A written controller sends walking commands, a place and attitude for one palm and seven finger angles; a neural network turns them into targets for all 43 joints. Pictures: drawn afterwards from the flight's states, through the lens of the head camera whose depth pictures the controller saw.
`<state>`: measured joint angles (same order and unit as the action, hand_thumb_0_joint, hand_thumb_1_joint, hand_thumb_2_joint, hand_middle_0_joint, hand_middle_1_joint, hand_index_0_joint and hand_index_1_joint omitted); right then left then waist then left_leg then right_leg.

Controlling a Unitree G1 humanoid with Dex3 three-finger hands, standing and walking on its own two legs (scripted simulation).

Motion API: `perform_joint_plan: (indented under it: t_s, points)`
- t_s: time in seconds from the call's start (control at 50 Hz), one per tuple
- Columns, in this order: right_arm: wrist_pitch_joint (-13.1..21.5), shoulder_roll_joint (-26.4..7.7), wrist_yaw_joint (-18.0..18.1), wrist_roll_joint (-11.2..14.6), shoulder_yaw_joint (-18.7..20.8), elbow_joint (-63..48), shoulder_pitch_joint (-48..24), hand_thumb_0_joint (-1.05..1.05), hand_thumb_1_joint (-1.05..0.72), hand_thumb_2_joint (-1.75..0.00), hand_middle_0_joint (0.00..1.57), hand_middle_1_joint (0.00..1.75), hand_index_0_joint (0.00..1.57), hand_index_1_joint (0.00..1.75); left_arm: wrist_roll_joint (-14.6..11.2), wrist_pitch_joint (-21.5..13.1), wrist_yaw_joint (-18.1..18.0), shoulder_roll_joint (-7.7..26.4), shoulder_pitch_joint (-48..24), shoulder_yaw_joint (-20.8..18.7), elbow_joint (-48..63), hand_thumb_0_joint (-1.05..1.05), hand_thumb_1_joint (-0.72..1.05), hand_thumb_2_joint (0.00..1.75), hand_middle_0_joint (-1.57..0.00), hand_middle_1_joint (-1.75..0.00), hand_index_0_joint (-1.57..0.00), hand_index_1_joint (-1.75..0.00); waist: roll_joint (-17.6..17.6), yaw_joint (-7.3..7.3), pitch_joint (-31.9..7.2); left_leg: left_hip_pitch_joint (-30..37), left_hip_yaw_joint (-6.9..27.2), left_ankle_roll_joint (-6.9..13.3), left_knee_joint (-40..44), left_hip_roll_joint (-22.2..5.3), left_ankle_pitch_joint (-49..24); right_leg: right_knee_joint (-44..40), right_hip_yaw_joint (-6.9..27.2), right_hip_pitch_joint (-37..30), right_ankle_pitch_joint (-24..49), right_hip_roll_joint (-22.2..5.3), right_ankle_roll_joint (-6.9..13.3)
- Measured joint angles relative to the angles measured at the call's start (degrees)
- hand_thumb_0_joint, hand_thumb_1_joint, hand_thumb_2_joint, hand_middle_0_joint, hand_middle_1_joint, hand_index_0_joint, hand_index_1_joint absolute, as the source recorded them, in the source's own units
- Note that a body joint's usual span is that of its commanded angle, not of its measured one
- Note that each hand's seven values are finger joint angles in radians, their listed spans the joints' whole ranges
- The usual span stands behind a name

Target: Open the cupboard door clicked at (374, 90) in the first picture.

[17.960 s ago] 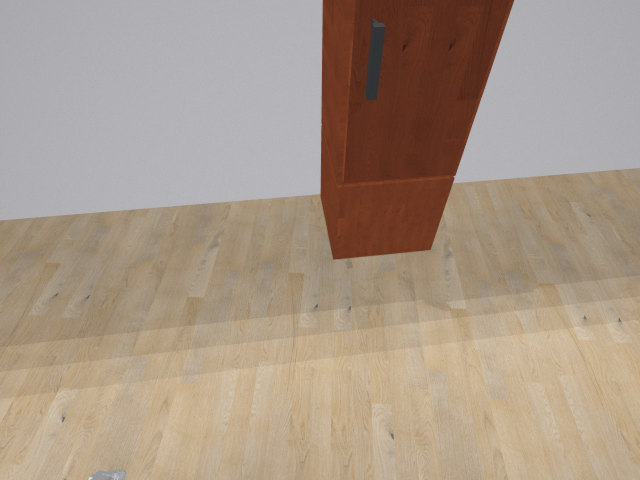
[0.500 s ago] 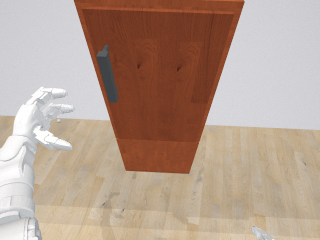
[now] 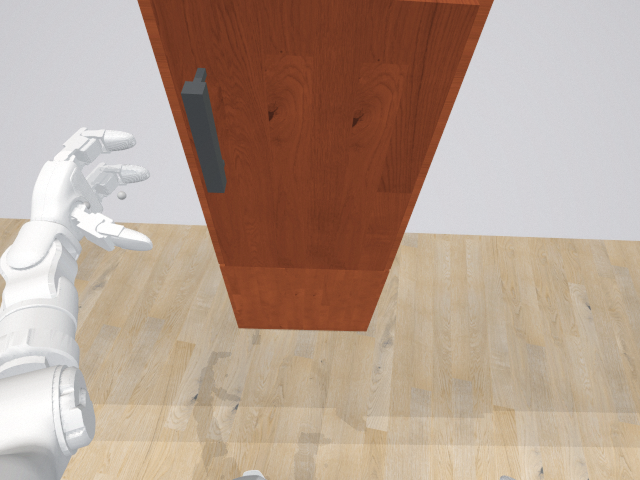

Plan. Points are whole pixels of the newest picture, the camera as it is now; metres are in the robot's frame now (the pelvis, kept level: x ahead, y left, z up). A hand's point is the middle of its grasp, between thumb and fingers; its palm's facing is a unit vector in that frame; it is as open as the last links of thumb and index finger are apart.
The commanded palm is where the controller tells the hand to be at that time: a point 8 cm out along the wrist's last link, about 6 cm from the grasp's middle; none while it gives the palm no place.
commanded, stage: move the hooked fingers beside the handle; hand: left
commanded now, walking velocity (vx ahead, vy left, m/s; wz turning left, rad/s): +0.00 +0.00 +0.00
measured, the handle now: (209, 134) +0.56 +0.16 +0.09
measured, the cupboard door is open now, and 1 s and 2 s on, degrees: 0 0 0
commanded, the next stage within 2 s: slide the fingers in behind the handle in 1.28 s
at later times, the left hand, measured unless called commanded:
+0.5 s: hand (150, 158) +0.49 +0.22 +0.11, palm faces -0.01 -1.00 +0.00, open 14.0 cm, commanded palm +0.47 +0.27 +0.10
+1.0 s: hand (156, 159) +0.50 +0.22 +0.10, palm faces +0.00 -1.00 +0.00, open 14.0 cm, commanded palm +0.48 +0.27 +0.10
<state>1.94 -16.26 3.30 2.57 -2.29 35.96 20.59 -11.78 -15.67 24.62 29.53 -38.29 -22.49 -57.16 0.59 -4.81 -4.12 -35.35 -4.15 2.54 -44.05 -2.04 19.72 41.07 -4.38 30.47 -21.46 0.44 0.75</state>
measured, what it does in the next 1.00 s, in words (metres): stands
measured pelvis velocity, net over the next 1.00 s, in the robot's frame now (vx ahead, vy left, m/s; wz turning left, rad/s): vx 0.01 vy -0.01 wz -0.02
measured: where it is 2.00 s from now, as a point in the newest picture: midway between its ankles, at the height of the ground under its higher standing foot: outside the picture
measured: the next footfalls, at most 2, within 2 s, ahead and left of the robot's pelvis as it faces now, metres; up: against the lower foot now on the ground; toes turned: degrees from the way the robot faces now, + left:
none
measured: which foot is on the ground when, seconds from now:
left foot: down 0.00-1.00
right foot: down 0.00-1.00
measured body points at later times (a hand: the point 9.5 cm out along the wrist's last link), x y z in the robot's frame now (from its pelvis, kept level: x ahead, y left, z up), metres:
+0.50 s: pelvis +0.00 -0.01 -0.01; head +0.09 +0.01 +0.43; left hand +0.48 +0.27 +0.11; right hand +0.00 -0.28 -0.12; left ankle +0.02 +0.09 -0.71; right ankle -0.02 -0.11 -0.71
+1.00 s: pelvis +0.01 -0.01 -0.01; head +0.11 +0.01 +0.43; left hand +0.50 +0.27 +0.10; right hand +0.01 -0.28 -0.12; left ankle +0.02 +0.09 -0.71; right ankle -0.02 -0.11 -0.71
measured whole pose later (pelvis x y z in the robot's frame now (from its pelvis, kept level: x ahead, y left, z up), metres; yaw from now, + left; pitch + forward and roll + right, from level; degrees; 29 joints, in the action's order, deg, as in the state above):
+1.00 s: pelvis +0.01 -0.01 -0.01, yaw -1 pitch +17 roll -3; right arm -4.7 -16.1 2.1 1.7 -2.3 35.2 24.1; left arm -7.2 -16.8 21.9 35.2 -49.4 -25.7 -68.2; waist 1.1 -9.0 -5.4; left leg -42.5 -4.0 1.8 -48.0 -3.9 22.2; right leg 43.8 -4.1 37.4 -23.1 2.2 1.5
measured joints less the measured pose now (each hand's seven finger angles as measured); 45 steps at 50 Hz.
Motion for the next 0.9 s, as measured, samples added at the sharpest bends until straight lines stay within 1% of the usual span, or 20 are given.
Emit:
perform_joint_plan:
  t_s: [0.3,0.42,0.48,0.54,0.58,0.72,0.82,0.9]
  points:
    - [-2.7,-0.1,-0.6,-0.5,0.1,0.9,2.3,0.01,-0.90,-0.90,0.20,0.30,0.21,0.30,2.2,-1.7,-1.8,2.5,-7.5,-0.5,-7.4,-0.01,-0.50,0.30,-0.29,-1.20,-0.30,-1.20,0.3,-2.26,-0.4,-3.5,0.0,-0.1,-2.1,-0.6,0.7,1.7,0.1,3.5,-0.4,0.5,0.1]
    - [-3.3,-0.3,-0.6,-0.8,-0.1,0.9,2.8,0.01,-0.90,-0.90,0.20,0.30,0.21,0.30,3.9,-1.6,-2.7,4.4,-11.4,-1.1,-10.9,-0.01,-0.50,0.30,-0.30,-1.20,-0.30,-1.20,0.4,-3.47,-0.3,-5.6,0.3,-0.2,-3.1,-0.9,0.8,2.6,-0.1,5.5,-0.5,0.8,0.3]
    - [-3.6,-0.4,-0.6,-0.9,-0.2,1.1,3.0,0.01,-0.90,-0.90,0.20,0.30,0.21,0.30,4.3,-2.0,-2.9,5.4,-13.3,-1.7,-12.6,-0.01,-0.50,0.30,-0.30,-1.20,-0.30,-1.20,0.3,-4.03,-0.2,-6.6,0.3,-0.3,-3.6,-1.2,1.0,3.0,-0.1,6.4,-0.6,1.0,0.4]
    - [-3.9,-0.4,-0.6,-1.0,-0.2,1.0,3.4,0.01,-0.90,-0.90,0.20,0.30,0.21,0.30,4.9,-1.7,-3.0,6.5,-15.1,-1.4,-14.0,-0.01,-0.50,0.30,-0.30,-1.20,-0.30,-1.20,0.4,-4.65,-0.3,-7.7,0.5,-0.4,-4.1,-1.3,1.1,3.3,-0.2,7.5,-0.7,1.2,0.5]
    - [-4.2,-0.5,-0.7,-1.1,-0.1,0.8,3.8,0.01,-0.90,-0.90,0.20,0.30,0.21,0.30,5.2,-1.6,-2.9,6.9,-15.6,-1.9,-14.2,-0.01,-0.50,0.30,-0.29,-1.20,-0.30,-1.20,0.4,-4.91,-0.4,-8.3,0.4,-0.5,-4.3,-1.5,1.2,3.5,-0.1,8.1,-0.7,1.3,0.6]
    - [-5.5,-0.5,-0.9,-1.2,0.0,-0.2,5.0,0.01,-0.90,-0.90,0.20,0.30,0.21,0.30,5.6,-1.5,-2.9,7.5,-14.1,-3.4,-13.4,-0.01,-0.50,0.30,-0.30,-1.20,-0.30,-1.20,0.5,-5.24,-0.5,-8.9,-0.1,-0.6,-4.5,-1.9,1.7,3.7,0.4,9.0,-1.0,1.7,0.7]
    - [-6.0,-0.1,-1.1,-1.2,0.2,0.0,5.2,0.01,-0.90,-0.90,0.20,0.30,0.21,0.30,5.1,-2.1,-3.0,6.3,-12.6,-3.3,-11.3,-0.01,-0.50,0.30,-0.29,-1.20,-0.30,-1.20,0.5,-4.74,-0.7,-8.6,0.1,-0.7,-4.4,-2.0,2.0,3.4,0.3,8.6,-1.2,1.8,0.7]
    - [-6.4,0.1,-1.2,-1.1,0.2,0.0,4.7,0.01,-0.90,-0.90,0.20,0.30,0.21,0.30,4.8,-1.9,-3.0,5.6,-11.6,-3.4,-10.2,-0.01,-0.50,0.30,-0.30,-1.20,-0.30,-1.20,0.5,-4.42,-1.1,-8.0,0.1,-0.8,-4.2,-2.0,2.3,3.1,0.3,7.9,-1.4,1.8,0.8]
